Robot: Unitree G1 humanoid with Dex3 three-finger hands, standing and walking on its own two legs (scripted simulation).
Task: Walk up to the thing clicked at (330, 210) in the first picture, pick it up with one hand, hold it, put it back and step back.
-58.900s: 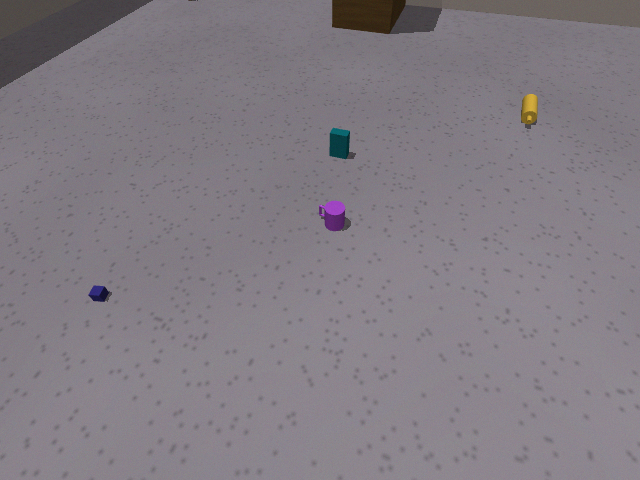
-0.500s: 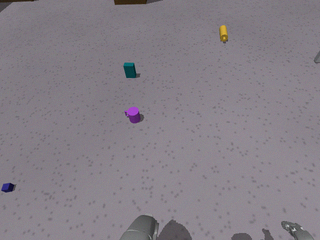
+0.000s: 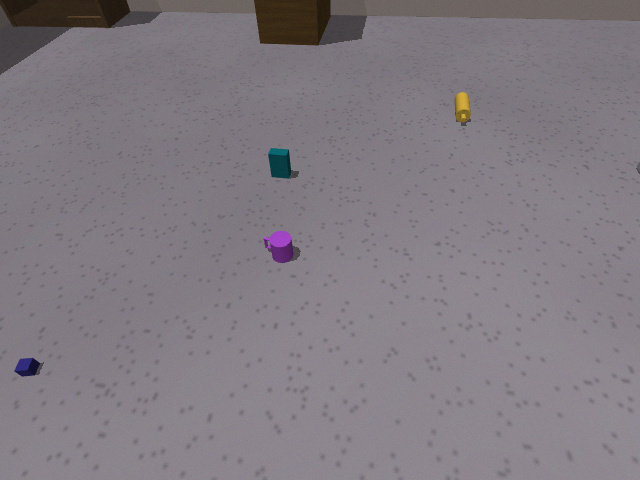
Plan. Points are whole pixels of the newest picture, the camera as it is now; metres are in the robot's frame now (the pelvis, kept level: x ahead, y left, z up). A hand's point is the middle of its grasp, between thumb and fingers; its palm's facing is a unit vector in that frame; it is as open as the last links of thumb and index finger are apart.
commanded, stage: step back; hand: left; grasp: from above
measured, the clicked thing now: (277, 246) +1.07 +0.25 -0.71
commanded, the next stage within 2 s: stand in 0.54 s
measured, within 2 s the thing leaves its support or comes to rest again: neither
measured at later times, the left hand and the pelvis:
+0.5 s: hand out of the picture +0.11 +0.29 -0.15, palm faces +0.02 -0.93 -0.36, open 7.4 cm; pelvis +0.04 +0.03 +0.01, yaw +0 degrees
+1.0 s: hand out of the picture +0.11 +0.27 -0.14, palm faces -0.03 -0.94 -0.33, open 7.4 cm; pelvis +0.03 +0.02 +0.02, yaw +0 degrees
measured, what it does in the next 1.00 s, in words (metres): stands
